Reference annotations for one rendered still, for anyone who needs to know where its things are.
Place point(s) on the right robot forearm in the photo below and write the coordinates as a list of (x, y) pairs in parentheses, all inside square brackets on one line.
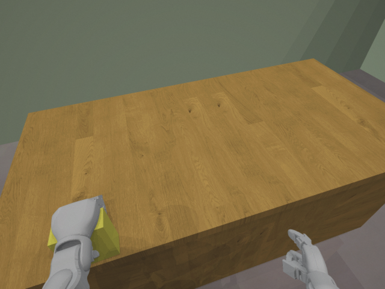
[(320, 280)]

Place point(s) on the left robot forearm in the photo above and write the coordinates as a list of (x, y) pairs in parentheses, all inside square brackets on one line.
[(70, 264)]

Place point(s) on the table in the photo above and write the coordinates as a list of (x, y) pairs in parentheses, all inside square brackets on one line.
[(201, 180)]

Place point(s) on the right robot hand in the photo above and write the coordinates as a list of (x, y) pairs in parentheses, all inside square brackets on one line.
[(298, 266)]

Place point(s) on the sponge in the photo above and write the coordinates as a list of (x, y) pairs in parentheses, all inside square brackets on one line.
[(105, 238)]

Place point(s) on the left robot hand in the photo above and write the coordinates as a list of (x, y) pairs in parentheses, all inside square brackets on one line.
[(78, 218)]

